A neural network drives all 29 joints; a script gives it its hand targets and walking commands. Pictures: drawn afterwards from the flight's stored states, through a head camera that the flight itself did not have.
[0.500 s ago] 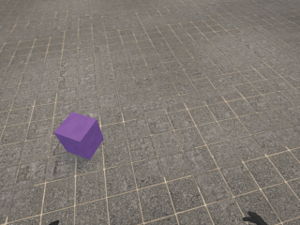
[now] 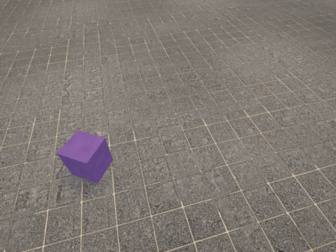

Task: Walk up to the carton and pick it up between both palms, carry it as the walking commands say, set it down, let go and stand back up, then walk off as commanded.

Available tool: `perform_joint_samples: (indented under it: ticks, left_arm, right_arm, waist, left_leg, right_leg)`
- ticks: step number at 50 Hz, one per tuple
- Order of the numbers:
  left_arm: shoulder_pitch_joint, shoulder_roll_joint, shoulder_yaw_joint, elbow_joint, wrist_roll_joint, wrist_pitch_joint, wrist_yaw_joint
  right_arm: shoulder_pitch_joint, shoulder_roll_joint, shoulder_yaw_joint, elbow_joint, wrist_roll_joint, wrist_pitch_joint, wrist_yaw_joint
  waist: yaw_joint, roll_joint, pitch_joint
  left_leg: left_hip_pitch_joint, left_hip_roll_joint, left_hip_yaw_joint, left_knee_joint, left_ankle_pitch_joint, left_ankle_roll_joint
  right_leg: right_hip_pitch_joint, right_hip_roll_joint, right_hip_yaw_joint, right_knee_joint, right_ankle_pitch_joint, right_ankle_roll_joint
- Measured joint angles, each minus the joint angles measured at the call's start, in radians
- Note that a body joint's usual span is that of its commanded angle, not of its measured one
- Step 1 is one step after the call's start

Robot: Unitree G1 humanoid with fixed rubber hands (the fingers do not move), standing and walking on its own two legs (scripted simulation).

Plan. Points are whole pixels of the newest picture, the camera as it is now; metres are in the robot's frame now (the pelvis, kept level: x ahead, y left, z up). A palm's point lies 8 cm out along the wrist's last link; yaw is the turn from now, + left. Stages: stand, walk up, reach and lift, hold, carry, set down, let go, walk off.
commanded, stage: stand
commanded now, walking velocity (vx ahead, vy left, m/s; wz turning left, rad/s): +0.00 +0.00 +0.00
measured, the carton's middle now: (87, 156) +0.82 +0.53 -0.65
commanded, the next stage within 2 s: walk up in 1.20 s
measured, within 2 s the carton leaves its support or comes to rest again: neither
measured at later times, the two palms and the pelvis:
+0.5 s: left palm out of the picture +0.09 +0.30 -0.11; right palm out of the picture +0.08 -0.30 -0.11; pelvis +0.00 +0.01 +0.00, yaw +0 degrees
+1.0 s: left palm out of the picture +0.09 +0.32 -0.11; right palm out of the picture +0.10 -0.29 -0.11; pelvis +0.01 +0.01 +0.00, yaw +1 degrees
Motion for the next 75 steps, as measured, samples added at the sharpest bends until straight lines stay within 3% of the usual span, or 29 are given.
perform_joint_samples:
  ticks: [16, 31, 59, 70, 73, 75]
  left_arm:
    - [0.003, -0.003, -0.004, 0.025, -0.001, 0.007, -0.002]
    - [-0.012, 0.005, -0.001, 0.044, -0.001, 0.008, 0.008]
    - [0.008, -0.011, -0.007, 0.054, 0.004, 0.013, 0.000]
    - [-0.009, 0.000, -0.003, 0.052, 0.002, 0.008, 0.010]
    - [-0.004, 0.002, 0.022, 0.001, 0.008, 0.038, 0.011]
    - [0.010, -0.009, 0.035, -0.029, 0.010, 0.034, 0.039]
  right_arm:
    - [-0.011, -0.007, -0.004, 0.025, 0.003, 0.013, -0.002]
    - [-0.008, -0.006, -0.011, 0.025, 0.003, 0.007, -0.007]
    - [-0.016, -0.005, -0.011, 0.030, -0.001, 0.012, 0.001]
    - [-0.012, -0.001, -0.012, 0.025, 0.004, 0.013, -0.002]
    - [0.028, 0.001, -0.041, -0.019, -0.009, 0.050, 0.004]
    - [0.045, -0.012, -0.063, -0.043, -0.025, 0.090, 0.034]
  waist:
    - [0.008, -0.004, -0.001]
    - [-0.003, -0.013, 0.005]
    - [0.016, -0.011, 0.003]
    - [0.003, -0.009, 0.000]
    - [-0.010, -0.015, -0.017]
    - [-0.007, -0.012, -0.022]
  left_leg:
    - [0.009, 0.002, 0.000, -0.023, 0.016, 0.002]
    - [0.025, -0.007, -0.002, -0.046, 0.020, 0.008]
    - [0.023, -0.019, -0.010, -0.060, 0.024, 0.014]
    - [0.037, -0.017, -0.015, -0.064, 0.022, 0.012]
    - [-0.031, -0.026, -0.043, 0.046, -0.088, 0.023]
    - [-0.153, -0.047, -0.059, 0.264, -0.180, 0.004]
  right_leg:
    - [0.016, 0.002, 0.002, -0.041, 0.027, 0.004]
    - [0.033, -0.008, 0.002, -0.062, 0.029, 0.012]
    - [0.032, -0.022, -0.004, -0.070, 0.026, 0.022]
    - [0.051, -0.021, -0.010, -0.080, 0.026, 0.021]
    - [0.001, -0.041, -0.049, 0.017, -0.108, 0.024]
    - [-0.023, -0.069, -0.076, 0.029, -0.029, 0.032]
